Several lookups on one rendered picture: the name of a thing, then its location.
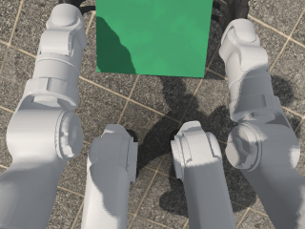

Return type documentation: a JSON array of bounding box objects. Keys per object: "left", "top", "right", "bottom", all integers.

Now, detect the right robot hand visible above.
[{"left": 211, "top": 0, "right": 250, "bottom": 33}]

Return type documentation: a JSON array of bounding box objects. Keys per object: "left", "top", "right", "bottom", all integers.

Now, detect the robot right upper arm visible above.
[{"left": 225, "top": 122, "right": 305, "bottom": 229}]

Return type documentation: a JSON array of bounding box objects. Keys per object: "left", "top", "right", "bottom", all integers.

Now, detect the left robot hand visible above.
[{"left": 59, "top": 0, "right": 96, "bottom": 15}]

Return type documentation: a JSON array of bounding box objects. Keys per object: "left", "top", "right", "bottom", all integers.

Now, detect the robot right shin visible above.
[{"left": 176, "top": 120, "right": 223, "bottom": 180}]

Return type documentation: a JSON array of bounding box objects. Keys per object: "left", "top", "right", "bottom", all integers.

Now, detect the robot left upper arm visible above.
[{"left": 0, "top": 108, "right": 84, "bottom": 229}]

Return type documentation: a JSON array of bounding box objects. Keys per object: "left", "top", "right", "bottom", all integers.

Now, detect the carton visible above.
[{"left": 95, "top": 0, "right": 214, "bottom": 78}]

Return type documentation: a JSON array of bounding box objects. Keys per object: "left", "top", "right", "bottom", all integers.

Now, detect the right robot forearm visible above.
[{"left": 218, "top": 18, "right": 300, "bottom": 154}]

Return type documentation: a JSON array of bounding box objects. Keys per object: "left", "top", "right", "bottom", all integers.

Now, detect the left robot forearm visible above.
[{"left": 6, "top": 3, "right": 88, "bottom": 152}]

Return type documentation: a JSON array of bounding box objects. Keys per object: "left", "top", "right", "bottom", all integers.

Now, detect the right robot thigh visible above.
[{"left": 171, "top": 129, "right": 237, "bottom": 229}]

